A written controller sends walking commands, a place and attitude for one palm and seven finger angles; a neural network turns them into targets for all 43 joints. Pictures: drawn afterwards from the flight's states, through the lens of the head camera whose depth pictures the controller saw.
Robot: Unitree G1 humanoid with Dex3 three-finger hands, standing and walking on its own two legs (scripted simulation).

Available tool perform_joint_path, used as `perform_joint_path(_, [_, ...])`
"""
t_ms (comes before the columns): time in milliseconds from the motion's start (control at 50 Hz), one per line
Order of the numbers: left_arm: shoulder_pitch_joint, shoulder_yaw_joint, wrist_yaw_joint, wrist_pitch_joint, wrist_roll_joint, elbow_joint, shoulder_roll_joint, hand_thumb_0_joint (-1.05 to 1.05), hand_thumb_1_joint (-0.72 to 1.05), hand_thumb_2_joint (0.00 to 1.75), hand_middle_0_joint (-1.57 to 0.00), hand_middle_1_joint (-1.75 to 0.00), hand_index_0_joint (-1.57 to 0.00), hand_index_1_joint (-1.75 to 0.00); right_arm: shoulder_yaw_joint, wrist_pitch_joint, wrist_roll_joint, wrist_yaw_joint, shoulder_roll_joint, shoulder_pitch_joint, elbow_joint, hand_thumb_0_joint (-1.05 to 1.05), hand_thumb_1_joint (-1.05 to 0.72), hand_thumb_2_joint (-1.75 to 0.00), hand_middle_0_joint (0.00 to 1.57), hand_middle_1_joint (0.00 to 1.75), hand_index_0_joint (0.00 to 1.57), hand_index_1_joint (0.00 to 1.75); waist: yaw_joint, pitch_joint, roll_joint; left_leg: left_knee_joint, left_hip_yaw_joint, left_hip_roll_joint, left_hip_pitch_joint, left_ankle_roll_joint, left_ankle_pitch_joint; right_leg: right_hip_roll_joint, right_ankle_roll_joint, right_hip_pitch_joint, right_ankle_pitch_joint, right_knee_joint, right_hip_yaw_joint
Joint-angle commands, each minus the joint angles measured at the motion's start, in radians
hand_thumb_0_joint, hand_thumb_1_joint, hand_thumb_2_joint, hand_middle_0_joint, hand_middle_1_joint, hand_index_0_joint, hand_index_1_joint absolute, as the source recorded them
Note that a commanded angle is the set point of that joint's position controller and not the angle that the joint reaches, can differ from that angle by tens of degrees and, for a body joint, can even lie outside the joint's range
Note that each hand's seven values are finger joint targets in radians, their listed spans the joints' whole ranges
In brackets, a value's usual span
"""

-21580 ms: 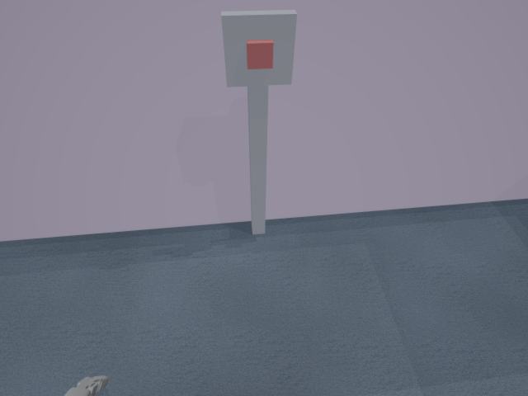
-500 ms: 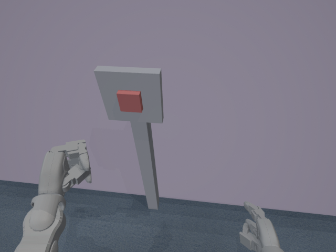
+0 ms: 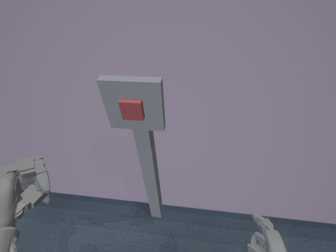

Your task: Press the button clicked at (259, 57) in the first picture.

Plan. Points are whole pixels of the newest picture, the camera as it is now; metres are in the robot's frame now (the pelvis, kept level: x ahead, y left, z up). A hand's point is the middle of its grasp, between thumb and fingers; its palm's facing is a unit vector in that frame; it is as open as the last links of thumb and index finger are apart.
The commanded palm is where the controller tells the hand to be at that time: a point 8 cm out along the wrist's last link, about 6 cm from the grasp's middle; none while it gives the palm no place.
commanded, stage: draw the hand back to the body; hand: left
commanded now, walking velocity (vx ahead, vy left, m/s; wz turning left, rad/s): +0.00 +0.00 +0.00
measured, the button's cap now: (132, 109) +0.49 +0.18 +0.09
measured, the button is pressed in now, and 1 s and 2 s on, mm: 0 0 0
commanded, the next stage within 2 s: step back with the hand held close in 0.22 s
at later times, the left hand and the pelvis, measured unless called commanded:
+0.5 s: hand (51, 182) +0.19 +0.24 +0.16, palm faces +0.37 -0.82 -0.44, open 3.1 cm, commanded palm +0.12 +0.28 +0.17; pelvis +0.00 +0.00 +0.00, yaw +0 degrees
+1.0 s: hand (0, 233) +0.10 +0.28 +0.15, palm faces +0.36 -0.80 -0.48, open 3.1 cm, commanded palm +0.03 +0.32 +0.17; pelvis -0.09 +0.03 -0.01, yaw +2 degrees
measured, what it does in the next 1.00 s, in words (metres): shifts its weight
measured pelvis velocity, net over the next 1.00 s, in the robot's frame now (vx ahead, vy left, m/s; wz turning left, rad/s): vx -0.09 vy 0.03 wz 0.03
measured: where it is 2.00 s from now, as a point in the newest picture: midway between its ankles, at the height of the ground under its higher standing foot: outside the picture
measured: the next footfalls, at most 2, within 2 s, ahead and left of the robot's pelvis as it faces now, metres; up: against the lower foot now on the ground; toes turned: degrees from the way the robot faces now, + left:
left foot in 1.24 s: -0.05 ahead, +0.15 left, +0.00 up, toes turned +4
right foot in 1.62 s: -0.30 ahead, -0.06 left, +0.00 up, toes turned -3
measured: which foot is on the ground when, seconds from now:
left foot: down 0.00-1.00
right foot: down 0.00-1.00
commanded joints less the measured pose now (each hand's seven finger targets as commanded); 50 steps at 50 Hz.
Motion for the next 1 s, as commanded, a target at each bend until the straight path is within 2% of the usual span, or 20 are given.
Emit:
perform_joint_path(0, [-0.092, 0.067, 0.012, -0.053, 0.0, -0.171, 0.115, 0.0, 0.9, 0.9, -1.3, -1.5, -1.3, -1.5, -0.032, -0.068, 0.003, -0.011, -0.096, -0.16, -0.164, 0.0, -0.9, -0.9, 0.2, 0.3, 0.2, 0.3, -0.011, 0.024, -0.059, -0.043, -0.028, 0.005, 0.121, 0.019, 0.134, 0.002, 0.004, -0.206, 0.175, -0.104, 0.008])
perform_joint_path(20, [-0.101, 0.064, 0.015, -0.052, -0.001, -0.153, 0.113, 0.0, 0.9, 0.9, -1.3, -1.5, -1.3, -1.5, -0.031, -0.066, 0.003, -0.013, -0.096, -0.154, -0.162, 0.0, -0.9, -0.9, 0.2, 0.3, 0.2, 0.3, -0.014, 0.033, -0.06, -0.048, -0.032, 0.006, 0.114, 0.021, 0.122, -0.003, 0.003, -0.203, 0.16, -0.095, 0.008])
perform_joint_path(140, [-0.123, 0.099, 0.024, -0.059, 0.0, -0.198, 0.153, 0.0, 0.9, 0.9, -1.3, -1.5, -1.3, -1.5, -0.03, -0.068, -0.002, -0.021, -0.089, -0.16, -0.168, 0.0, -0.9, -0.9, 0.2, 0.3, 0.2, 0.3, 0.006, -0.045, -0.044, -0.037, -0.033, 0.0, 0.132, 0.025, 0.152, -0.009, 0.001, -0.158, 0.2, -0.082, 0.017])
perform_joint_path(240, [-0.122, 0.092, 0.025, -0.055, -0.001, -0.217, 0.149, 0.0, 0.9, 0.9, -1.3, -1.5, -1.3, -1.5, -0.023, -0.073, -0.001, -0.021, -0.084, -0.165, -0.166, 0.0, -0.9, -0.9, 0.2, 0.3, 0.2, 0.3, 0.004, -0.031, 0.015, -0.034, -0.032, 0.0, 0.13, 0.017, 0.156, -0.01, -0.002, -0.162, 0.205, -0.087, 0.018])
perform_joint_path(300, [-0.083, 0.11, 0.023, -0.05, -0.003, -0.183, 0.157, 0.0, 0.9, 0.9, -1.3, -1.5, -1.3, -1.5, -0.027, -0.073, -0.004, -0.02, -0.087, -0.166, -0.164, 0.0, -0.9, -0.9, 0.2, 0.3, 0.2, 0.3, 0.01, -0.017, -0.058, -0.034, -0.028, 0.002, 0.123, 0.02, 0.173, -0.003, 0.001, -0.163, 0.228, -0.098, 0.017])
perform_joint_path(320, [-0.11, 0.089, 0.021, -0.045, -0.004, -0.141, 0.133, 0.0, 0.9, 0.9, -1.3, -1.5, -1.3, -1.5, -0.025, -0.064, -0.004, -0.021, -0.085, -0.159, -0.157, 0.0, -0.9, -0.9, 0.2, 0.3, 0.2, 0.3, 0.0, -0.002, -0.062, -0.04, -0.028, 0.002, 0.114, 0.021, 0.165, -0.008, 0.002, -0.16, 0.221, -0.088, 0.015])
perform_joint_path(340, [-0.214, 0.219, 0.024, -0.08, 0.007, -0.248, 0.276, 0.0, 0.9, 0.9, -1.3, -1.5, -1.3, -1.5, -0.036, -0.033, 0.004, -0.009, -0.117, -0.149, -0.197, 0.0, -0.9, -0.9, 0.2, 0.3, 0.2, 0.3, -0.033, 0.052, -0.065, 0.018, -0.048, 0.02, 0.049, 0.04, 0.141, -0.059, 0.023, -0.266, 0.277, -0.139, 0.084])
perform_joint_path(360, [-0.105, 0.17, 0.016, -0.08, 0.007, -0.16, 0.204, 0.0, 0.9, 0.9, -1.3, -1.5, -1.3, -1.5, -0.036, -0.016, -0.001, -0.009, -0.099, -0.148, -0.177, 0.0, -0.9, -0.9, 0.2, 0.3, 0.2, 0.3, -0.04, 0.03, -0.104, 0.04, -0.049, 0.021, 0.047, 0.038, 0.162, -0.08, 0.023, -0.261, 0.318, -0.125, 0.068])
perform_joint_path(380, [-0.076, 0.133, 0.009, -0.075, 0.011, -0.158, 0.177, 0.0, 0.9, 0.9, -1.3, -1.5, -1.3, -1.5, -0.038, -0.004, 0.0, -0.004, -0.1, -0.156, -0.187, 0.0, -0.9, -0.9, 0.2, 0.3, 0.2, 0.3, -0.04, 0.02, -0.102, 0.044, -0.044, 0.023, 0.051, 0.039, 0.177, -0.087, 0.034, -0.264, 0.35, -0.116, 0.069])
perform_joint_path(460, [0.009, 0.126, 0.007, -0.078, 0.011, -0.196, 0.166, 0.0, 0.9, 0.9, -1.3, -1.5, -1.3, -1.5, -0.052, 0.035, 0.007, 0.001, -0.107, -0.136, -0.216, 0.0, -0.9, -0.9, 0.2, 0.3, 0.2, 0.3, -0.046, -0.101, -0.06, 0.049, -0.037, 0.04, 0.075, 0.039, 0.347, -0.078, 0.05, -0.216, 0.449, -0.039, 0.037])
perform_joint_path(500, [0.039, 0.155, 0.013, -0.08, 0.008, -0.233, 0.195, 0.0, 0.9, 0.9, -1.3, -1.5, -1.3, -1.5, -0.058, 0.048, 0.01, -0.001, -0.109, -0.143, -0.229, 0.0, -0.9, -0.9, 0.2, 0.3, 0.2, 0.3, -0.043, -0.151, -0.048, 0.057, -0.031, 0.047, 0.09, 0.04, 0.409, -0.074, 0.054, -0.207, 0.489, -0.015, 0.033])
perform_joint_path(540, [0.058, 0.163, 0.018, -0.082, 0.005, -0.271, 0.204, 0.0, 0.9, 0.9, -1.3, -1.5, -1.3, -1.5, -0.061, 0.064, 0.017, 0.0, -0.107, -0.131, -0.244, 0.0, -0.9, -0.9, 0.2, 0.3, 0.2, 0.3, -0.047, -0.186, -0.069, 0.063, -0.041, 0.057, 0.075, 0.04, 0.447, -0.07, 0.05, -0.185, 0.501, 0.017, 0.029])
perform_joint_path(600, [0.079, 0.214, 0.03, -0.088, -0.002, -0.316, 0.256, 0.0, 0.9, 0.9, -1.3, -1.5, -1.3, -1.5, -0.067, 0.071, 0.02, -0.007, -0.108, -0.139, -0.257, 0.0, -0.9, -0.9, 0.2, 0.3, 0.2, 0.3, -0.042, -0.215, -0.057, 0.066, -0.045, 0.066, 0.064, 0.039, 0.472, -0.063, 0.046, -0.186, 0.502, 0.046, 0.031])
perform_joint_path(640, [0.106, 0.21, 0.035, -0.089, -0.005, -0.314, 0.242, 0.0, 0.9, 0.9, -1.3, -1.5, -1.3, -1.5, -0.068, 0.074, 0.023, -0.006, -0.103, -0.13, -0.266, 0.0, -0.9, -0.9, 0.2, 0.3, 0.2, 0.3, -0.044, -0.207, -0.043, 0.057, -0.058, 0.075, 0.023, 0.038, 0.453, -0.057, 0.04, -0.184, 0.452, 0.066, 0.03])
perform_joint_path(720, [0.116, 0.196, 0.041, -0.099, -0.004, -0.299, 0.226, 0.0, 0.9, 0.9, -1.3, -1.5, -1.3, -1.5, -0.071, 0.065, 0.022, -0.007, -0.11, -0.119, -0.26, 0.0, -0.9, -0.9, 0.2, 0.3, 0.2, 0.3, -0.053, -0.159, -0.008, 0.023, -0.085, 0.092, -0.042, 0.04, 0.327, -0.045, 0.035, -0.224, 0.296, 0.069, 0.034])
perform_joint_path(800, [0.099, 0.206, 0.047, -0.123, 0.003, -0.304, 0.229, 0.0, 0.9, 0.9, -1.3, -1.5, -1.3, -1.5, -0.074, 0.039, 0.017, -0.011, -0.126, -0.123, -0.26, 0.0, -0.9, -0.9, 0.2, 0.3, 0.2, 0.3, -0.054, -0.105, 0.026, -0.058, -0.125, 0.109, -0.199, 0.05, -0.004, -0.028, 0.025, -0.203, 0.105, 0.081, 0.048])
perform_joint_path(860, [0.088, 0.195, 0.051, -0.143, 0.02, -0.313, 0.208, 0.0, 0.9, 0.9, -1.3, -1.5, -1.3, -1.5, -0.07, 0.015, 0.017, -0.009, -0.131, -0.116, -0.265, 0.0, -0.9, -0.9, 0.2, 0.3, 0.2, 0.3, -0.059, -0.061, 0.066, -0.133, -0.176, 0.134, -0.38, 0.069, -0.301, -0.011, 0.017, -0.137, -0.012, 0.14, 0.051])
perform_joint_path(900, [0.059, 0.22, 0.055, -0.158, 0.033, -0.341, 0.226, 0.0, 0.9, 0.9, -1.3, -1.5, -1.3, -1.5, -0.074, -0.003, 0.011, -0.015, -0.141, -0.124, -0.267, 0.0, -0.9, -0.9, 0.2, 0.3, 0.2, 0.3, -0.053, -0.05, 0.105, -0.191, -0.218, 0.158, -0.497, 0.083, -0.45, 0.018, 0.018, -0.072, -0.063, 0.201, 0.041])
perform_joint_path(940, [0.059, 0.216, 0.056, -0.166, 0.042, -0.337, 0.207, 0.0, 0.9, 0.9, -1.3, -1.5, -1.3, -1.5, -0.075, -0.017, 0.009, -0.014, -0.135, -0.107, -0.261, 0.0, -0.9, -0.9, 0.2, 0.3, 0.2, 0.3, -0.05, -0.052, 0.122, -0.224, -0.236, 0.174, -0.572, 0.085, -0.523, 0.036, 0.012, -0.025, -0.077, 0.272, 0.021])
perform_joint_path(980, [0.066, 0.227, 0.058, -0.172, 0.041, -0.333, 0.216, 0.0, 0.9, 0.9, -1.3, -1.5, -1.3, -1.5, -0.076, -0.028, 0.008, -0.012, -0.126, -0.098, -0.255, 0.0, -0.9, -0.9, 0.2, 0.3, 0.2, 0.3, -0.05, -0.064, 0.088, -0.195, -0.229, 0.165, -0.558, 0.079, -0.5, 0.034, -0.001, -0.047, -0.092, 0.26, 0.033])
